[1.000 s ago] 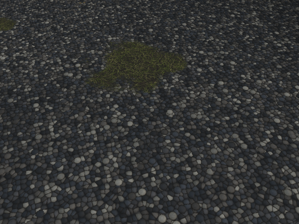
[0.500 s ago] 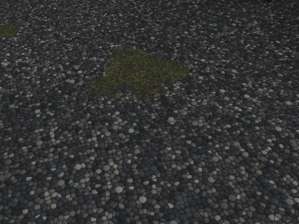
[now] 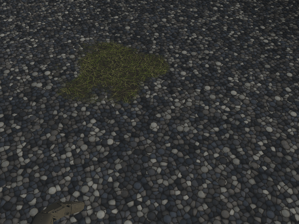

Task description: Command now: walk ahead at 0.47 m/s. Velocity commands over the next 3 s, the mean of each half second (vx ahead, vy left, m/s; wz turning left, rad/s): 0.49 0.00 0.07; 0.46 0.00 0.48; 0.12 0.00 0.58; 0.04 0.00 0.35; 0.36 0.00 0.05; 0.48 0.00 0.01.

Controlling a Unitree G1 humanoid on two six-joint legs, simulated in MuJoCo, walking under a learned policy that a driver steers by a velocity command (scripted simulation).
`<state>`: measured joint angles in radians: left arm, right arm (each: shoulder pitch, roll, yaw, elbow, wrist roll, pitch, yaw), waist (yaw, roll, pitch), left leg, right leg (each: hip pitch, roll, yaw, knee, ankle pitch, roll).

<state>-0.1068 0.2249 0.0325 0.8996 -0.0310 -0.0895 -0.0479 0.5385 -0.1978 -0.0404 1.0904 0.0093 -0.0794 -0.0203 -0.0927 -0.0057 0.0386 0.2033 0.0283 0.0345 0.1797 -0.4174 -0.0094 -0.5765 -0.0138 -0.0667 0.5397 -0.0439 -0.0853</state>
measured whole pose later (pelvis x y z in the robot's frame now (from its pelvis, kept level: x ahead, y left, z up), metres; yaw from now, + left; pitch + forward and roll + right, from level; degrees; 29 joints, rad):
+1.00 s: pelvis +0.58 +0.05 +0.02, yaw +18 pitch +2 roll +0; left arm -0.02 0.27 0.05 0.79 0.01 -0.11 0.00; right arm 0.34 -0.27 -0.08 0.83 0.02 -0.05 -0.02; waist -0.08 -0.03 0.03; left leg -0.13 -0.11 -0.15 0.41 -0.31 0.07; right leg -0.58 -0.02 0.10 0.49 0.07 0.02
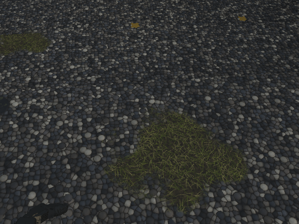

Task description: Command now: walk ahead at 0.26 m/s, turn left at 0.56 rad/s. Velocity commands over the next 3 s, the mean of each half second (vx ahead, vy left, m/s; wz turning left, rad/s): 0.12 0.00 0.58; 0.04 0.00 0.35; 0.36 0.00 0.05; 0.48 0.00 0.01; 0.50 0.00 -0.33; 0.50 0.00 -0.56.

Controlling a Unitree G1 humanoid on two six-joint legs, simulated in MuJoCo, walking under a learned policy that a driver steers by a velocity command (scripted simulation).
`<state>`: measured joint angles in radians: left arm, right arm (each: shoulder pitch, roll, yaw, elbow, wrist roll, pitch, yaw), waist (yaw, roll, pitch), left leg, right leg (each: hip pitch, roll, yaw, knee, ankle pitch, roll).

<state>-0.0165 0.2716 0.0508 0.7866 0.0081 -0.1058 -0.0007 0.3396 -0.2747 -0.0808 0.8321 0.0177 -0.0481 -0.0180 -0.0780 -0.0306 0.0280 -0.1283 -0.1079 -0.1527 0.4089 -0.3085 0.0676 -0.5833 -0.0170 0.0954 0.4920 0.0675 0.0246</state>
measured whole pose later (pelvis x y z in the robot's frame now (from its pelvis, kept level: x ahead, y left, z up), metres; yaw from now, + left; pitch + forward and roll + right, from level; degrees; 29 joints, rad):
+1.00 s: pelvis +0.13 +0.01 -0.01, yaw +28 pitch +1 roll +0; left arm 0.19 0.26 0.05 0.82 0.01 0.00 0.00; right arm 0.17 -0.25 -0.03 0.67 -0.01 0.01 -0.01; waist 0.01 0.03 -0.01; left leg -0.32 -0.05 -0.06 0.62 -0.36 0.02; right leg -0.25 -0.02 0.00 0.53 -0.30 0.01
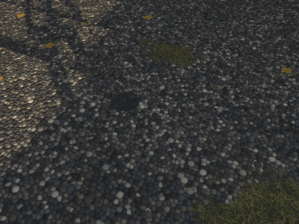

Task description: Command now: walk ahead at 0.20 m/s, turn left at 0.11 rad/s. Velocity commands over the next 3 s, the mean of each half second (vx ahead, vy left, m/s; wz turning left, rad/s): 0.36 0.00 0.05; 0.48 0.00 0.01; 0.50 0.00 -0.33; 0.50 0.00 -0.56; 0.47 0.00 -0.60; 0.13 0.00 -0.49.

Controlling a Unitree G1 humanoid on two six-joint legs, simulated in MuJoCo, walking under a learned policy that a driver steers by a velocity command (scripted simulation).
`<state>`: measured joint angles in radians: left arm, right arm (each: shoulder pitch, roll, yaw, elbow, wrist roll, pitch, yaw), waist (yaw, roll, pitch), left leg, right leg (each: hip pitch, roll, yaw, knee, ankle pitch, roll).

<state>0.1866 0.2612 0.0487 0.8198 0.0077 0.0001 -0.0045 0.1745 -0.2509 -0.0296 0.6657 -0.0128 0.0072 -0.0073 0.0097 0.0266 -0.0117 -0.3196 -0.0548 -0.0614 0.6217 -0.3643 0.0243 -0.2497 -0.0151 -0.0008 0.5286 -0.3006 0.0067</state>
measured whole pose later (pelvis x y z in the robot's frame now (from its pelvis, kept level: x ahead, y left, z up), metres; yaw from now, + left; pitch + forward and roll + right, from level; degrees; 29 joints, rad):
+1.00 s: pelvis +0.43 -0.01 +0.01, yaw +0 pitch +1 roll -2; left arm 0.33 0.27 0.05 0.86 0.00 -0.09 -0.03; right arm 0.18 -0.30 -0.06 0.73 0.00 -0.06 -0.01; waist 0.05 0.05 0.02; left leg -0.69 0.14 -0.06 0.96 -0.12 -0.01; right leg -0.14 0.08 -0.05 0.27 -0.16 -0.08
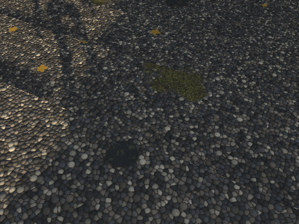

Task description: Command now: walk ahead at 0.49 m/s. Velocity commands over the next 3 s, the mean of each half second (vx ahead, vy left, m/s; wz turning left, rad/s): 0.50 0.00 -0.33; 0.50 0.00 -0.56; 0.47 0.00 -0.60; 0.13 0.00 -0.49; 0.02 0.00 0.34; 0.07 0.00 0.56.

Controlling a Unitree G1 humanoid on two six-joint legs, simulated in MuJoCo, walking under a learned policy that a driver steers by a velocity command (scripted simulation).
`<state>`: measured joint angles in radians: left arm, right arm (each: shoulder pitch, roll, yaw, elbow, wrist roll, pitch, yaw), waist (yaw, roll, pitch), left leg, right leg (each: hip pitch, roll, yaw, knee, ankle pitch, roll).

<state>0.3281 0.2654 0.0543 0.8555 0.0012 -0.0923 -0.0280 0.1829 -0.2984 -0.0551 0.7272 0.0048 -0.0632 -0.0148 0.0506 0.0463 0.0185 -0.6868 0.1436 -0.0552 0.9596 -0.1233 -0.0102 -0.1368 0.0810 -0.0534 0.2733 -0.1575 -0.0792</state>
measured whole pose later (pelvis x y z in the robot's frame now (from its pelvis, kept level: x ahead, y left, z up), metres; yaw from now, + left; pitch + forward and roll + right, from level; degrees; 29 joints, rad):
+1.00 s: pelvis +0.51 -0.09 +0.00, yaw -30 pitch +1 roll +1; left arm 0.33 0.26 0.07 0.69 -0.01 -0.04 -0.02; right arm 0.10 -0.32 -0.07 0.73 -0.01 -0.08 -0.02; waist 0.04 0.03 0.05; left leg -0.63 0.11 -0.08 0.96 -0.21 -0.03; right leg -0.24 0.11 0.06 0.40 -0.17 -0.11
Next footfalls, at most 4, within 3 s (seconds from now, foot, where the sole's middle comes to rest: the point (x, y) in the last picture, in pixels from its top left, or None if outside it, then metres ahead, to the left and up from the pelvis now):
0.24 left None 0.32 0.16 -0.78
0.74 right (204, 217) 0.53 -0.16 -0.78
1.44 left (190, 140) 1.04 -0.14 -0.93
1.96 right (228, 159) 0.92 -0.35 -0.93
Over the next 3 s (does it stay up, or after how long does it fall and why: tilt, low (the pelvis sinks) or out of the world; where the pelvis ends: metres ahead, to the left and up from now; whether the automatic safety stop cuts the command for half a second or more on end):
stays up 1.05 -0.21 -0.16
